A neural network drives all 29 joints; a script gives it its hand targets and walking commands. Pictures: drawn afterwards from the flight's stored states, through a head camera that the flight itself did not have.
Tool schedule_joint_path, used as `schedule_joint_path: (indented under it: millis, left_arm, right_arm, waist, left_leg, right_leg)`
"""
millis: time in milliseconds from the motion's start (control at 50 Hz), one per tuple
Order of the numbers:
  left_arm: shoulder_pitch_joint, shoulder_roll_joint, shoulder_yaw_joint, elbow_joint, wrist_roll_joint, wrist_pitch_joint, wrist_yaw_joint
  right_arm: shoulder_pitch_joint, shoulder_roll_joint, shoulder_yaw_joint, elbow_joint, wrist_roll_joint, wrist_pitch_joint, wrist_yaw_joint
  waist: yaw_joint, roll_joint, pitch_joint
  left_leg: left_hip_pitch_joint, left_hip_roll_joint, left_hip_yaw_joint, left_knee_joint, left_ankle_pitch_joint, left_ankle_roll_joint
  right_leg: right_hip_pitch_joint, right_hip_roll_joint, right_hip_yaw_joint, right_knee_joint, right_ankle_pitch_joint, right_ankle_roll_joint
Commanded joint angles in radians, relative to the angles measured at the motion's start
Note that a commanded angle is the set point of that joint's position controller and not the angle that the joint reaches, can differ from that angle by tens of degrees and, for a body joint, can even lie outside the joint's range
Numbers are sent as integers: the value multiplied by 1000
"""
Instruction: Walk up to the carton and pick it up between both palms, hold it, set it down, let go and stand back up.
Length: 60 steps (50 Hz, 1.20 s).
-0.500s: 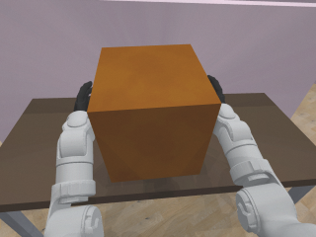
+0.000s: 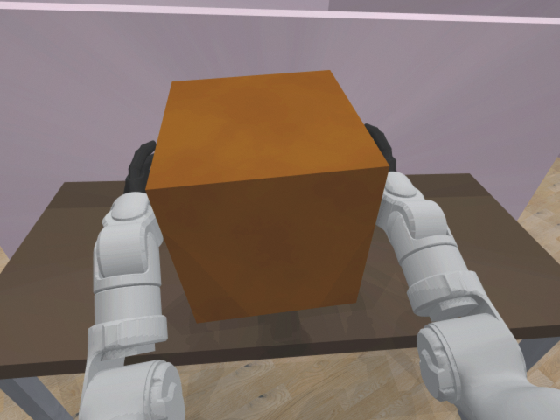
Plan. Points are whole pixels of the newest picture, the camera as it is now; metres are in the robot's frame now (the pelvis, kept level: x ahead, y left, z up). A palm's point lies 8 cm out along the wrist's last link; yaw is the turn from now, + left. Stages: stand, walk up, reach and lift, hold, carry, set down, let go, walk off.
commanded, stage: hold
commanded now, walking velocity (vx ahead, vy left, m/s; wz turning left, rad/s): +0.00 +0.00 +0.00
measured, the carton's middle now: (265, 193) +0.39 +0.00 +0.18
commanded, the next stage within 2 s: none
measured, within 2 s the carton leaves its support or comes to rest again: neither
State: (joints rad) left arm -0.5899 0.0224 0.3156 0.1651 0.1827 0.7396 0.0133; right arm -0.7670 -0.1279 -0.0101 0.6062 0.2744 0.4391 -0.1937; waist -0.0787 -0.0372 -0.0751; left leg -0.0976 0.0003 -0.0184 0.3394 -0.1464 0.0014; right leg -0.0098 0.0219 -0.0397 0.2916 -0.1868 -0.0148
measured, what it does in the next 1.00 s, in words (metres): stands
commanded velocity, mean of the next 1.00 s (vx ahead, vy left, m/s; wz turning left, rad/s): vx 0.00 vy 0.00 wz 0.00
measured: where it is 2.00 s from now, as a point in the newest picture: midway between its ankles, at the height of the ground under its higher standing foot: outside the picture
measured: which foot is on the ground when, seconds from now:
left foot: down 0.00-1.00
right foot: down 0.00-1.00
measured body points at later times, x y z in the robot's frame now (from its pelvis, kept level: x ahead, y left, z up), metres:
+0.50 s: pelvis +0.00 -0.01 +0.00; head -0.07 +0.01 +0.44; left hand +0.37 +0.17 +0.20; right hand +0.38 -0.17 +0.21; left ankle +0.03 +0.12 -0.75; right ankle -0.01 -0.10 -0.75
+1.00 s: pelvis +0.00 -0.01 +0.00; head -0.06 +0.02 +0.44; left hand +0.37 +0.17 +0.20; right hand +0.38 -0.17 +0.21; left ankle +0.03 +0.12 -0.75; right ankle -0.01 -0.10 -0.75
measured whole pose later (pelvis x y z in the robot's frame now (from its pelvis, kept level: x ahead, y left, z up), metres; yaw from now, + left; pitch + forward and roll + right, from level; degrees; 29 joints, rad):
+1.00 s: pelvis +0.00 -0.01 +0.00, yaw +0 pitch -5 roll -1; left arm -0.60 0.03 0.32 0.15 0.19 0.74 -0.01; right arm -0.76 -0.13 0.00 0.57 0.28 0.44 -0.21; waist -0.09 -0.04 -0.07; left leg -0.10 0.00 -0.03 0.34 -0.14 -0.01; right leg -0.02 0.03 -0.05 0.30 -0.19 -0.02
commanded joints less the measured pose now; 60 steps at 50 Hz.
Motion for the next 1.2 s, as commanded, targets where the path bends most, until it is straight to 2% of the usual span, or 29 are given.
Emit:
schedule_joint_path:
  millis: [0, 60, 100, 140, 180, 240, 260, 300, 380, 460, 520, 680, 720, 780, 800, 900, 940, 1000, 1060, 1180]
  left_arm:
    - [-932, -561, -543, -114, -137, -103, -159]
    - [-947, -579, -595, -184, -178, -129, -143]
    - [-920, -560, -572, -163, -156, -122, -139]
    - [-874, -538, -533, -118, -128, -104, -147]
    - [-857, -531, -520, -136, -121, -95, -152]
    - [-850, -536, -540, -186, -138, -90, -154]
    - [-867, -523, -535, -168, -135, -89, -155]
    - [-885, -516, -524, -154, -132, -93, -157]
    - [-921, -534, -541, -145, -145, -101, -151]
    - [-908, -552, -561, -165, -154, -101, -145]
    - [-897, -536, -548, -162, -148, -98, -152]
    - [-893, -527, -548, -183, -149, -94, -160]
    - [-894, -516, -536, -163, -141, -91, -162]
    - [-891, -521, -541, -174, -144, -92, -165]
    - [-876, -526, -544, -180, -139, -90, -163]
    - [-888, -538, -561, -198, -149, -93, -157]
    - [-891, -538, -569, -211, -149, -92, -151]
    - [-851, -532, -556, -218, -135, -81, -152]
    - [-858, -536, -566, -214, -144, -78, -153]
    - [-854, -530, -553, -175, -135, -74, -151]
  right_arm:
    - [-799, 661, 249, -271, 45, -57, 130]
    - [-823, 682, 304, -363, 86, -77, 118]
    - [-802, 667, 322, -335, 99, -65, 111]
    - [-780, 657, 324, -311, 96, -55, 107]
    - [-761, 658, 331, -302, 101, -50, 106]
    - [-782, 665, 361, -382, 124, -58, 100]
    - [-784, 662, 351, -362, 122, -52, 99]
    - [-812, 682, 352, -370, 113, -57, 100]
    - [-834, 691, 332, -362, 98, -59, 104]
    - [-808, 691, 340, -369, 108, -54, 102]
    - [-803, 687, 344, -375, 111, -46, 94]
    - [-772, 677, 329, -358, 101, -34, 94]
    - [-781, 680, 329, -355, 99, -32, 94]
    - [-778, 682, 333, -366, 103, -33, 93]
    - [-770, 676, 342, -372, 107, -35, 94]
    - [-792, 684, 349, -408, 110, -42, 92]
    - [-774, 675, 344, -397, 112, -40, 96]
    - [-752, 667, 362, -401, 119, -35, 93]
    - [-779, 665, 358, -424, 120, -38, 97]
    - [-764, 654, 326, -371, 95, -34, 104]
  waist:
    - [-22, 88, -342]
    - [-38, 104, -472]
    - [-26, 97, -426]
    - [-14, 69, -368]
    - [-8, 63, -364]
    - [-1, 62, -419]
    - [-3, 72, -388]
    - [5, 48, -382]
    - [2, 58, -372]
    - [-9, 77, -400]
    - [-8, 56, -396]
    - [-21, 69, -388]
    - [-14, 61, -370]
    - [-18, 61, -378]
    - [-11, 78, -384]
    - [-14, 71, -401]
    - [-16, 92, -392]
    - [-9, 79, -385]
    - [-6, 80, -391]
    - [-10, 67, -343]
  left_leg:
    - [176, -23, 11, -45, 105, -30]
    - [251, -33, -2, 24, 300, -58]
    - [249, -37, -2, 24, 315, -58]
    - [217, -40, 5, 4, 260, -42]
    - [211, -38, 6, -2, 260, -38]
    - [227, -43, 6, 17, 308, -36]
    - [215, -46, 8, 12, 286, -36]
    - [198, -48, 12, 3, 242, -22]
    - [193, -43, 12, -8, 200, -21]
    - [208, -41, 10, 3, 232, -30]
    - [206, -46, 11, 1, 228, -26]
    - [194, -46, 9, -3, 219, -32]
    - [184, -49, 12, -8, 202, -26]
    - [192, -47, 10, -6, 222, -30]
    - [199, -47, 8, 0, 243, -34]
    - [212, -46, 4, 6, 247, -34]
    - [222, -44, 4, 10, 269, -45]
    - [230, -46, 5, 17, 305, -42]
    - [224, -44, 5, 10, 262, -38]
    - [208, -39, 8, -9, 218, -34]
  right_leg:
    - [-80, 27, -11, -60, 86, 58]
    - [-16, 40, -17, -26, 282, 73]
    - [-20, 42, -19, -28, 291, 76]
    - [-20, 39, -17, -38, 246, 76]
    - [-9, 39, -14, -36, 244, 74]
    - [8, 39, -12, -30, 293, 79]
    - [-10, 35, -11, -35, 269, 79]
    - [-26, 32, -11, -40, 241, 84]
    - [-49, 31, -9, -46, 193, 78]
    - [-38, 33, -6, -38, 227, 77]
    - [-27, 33, -6, -40, 238, 84]
    - [-23, 29, -9, -37, 234, 83]
    - [-22, 26, -6, -41, 228, 87]
    - [-17, 28, -7, -37, 250, 88]
    - [-10, 28, -7, -33, 263, 84]
    - [-23, 34, -12, -33, 260, 86]
    - [-34, 36, -14, -32, 258, 78]
    - [-13, 38, -13, -29, 299, 80]
    - [-30, 37, -12, -37, 241, 76]
    - [-53, 35, -13, -49, 191, 71]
